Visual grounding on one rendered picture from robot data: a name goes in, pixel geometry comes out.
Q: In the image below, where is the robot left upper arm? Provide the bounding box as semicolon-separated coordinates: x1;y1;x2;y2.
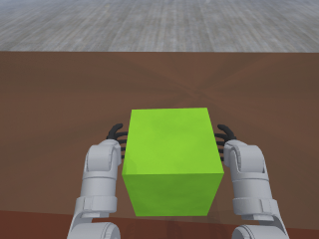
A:
68;222;121;239

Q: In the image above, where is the right robot forearm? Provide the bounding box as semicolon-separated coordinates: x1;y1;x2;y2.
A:
223;139;290;239

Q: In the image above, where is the left robot forearm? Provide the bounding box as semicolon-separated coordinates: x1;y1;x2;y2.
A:
67;139;122;239

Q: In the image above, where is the right robot hand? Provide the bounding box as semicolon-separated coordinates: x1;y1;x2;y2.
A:
214;124;237;161

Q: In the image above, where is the carton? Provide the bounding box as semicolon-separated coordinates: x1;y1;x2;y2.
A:
122;108;224;217

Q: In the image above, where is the robot right upper arm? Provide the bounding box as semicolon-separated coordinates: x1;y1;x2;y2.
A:
231;224;288;239

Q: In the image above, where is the left robot hand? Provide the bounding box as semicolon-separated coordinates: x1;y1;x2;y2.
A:
106;123;129;159

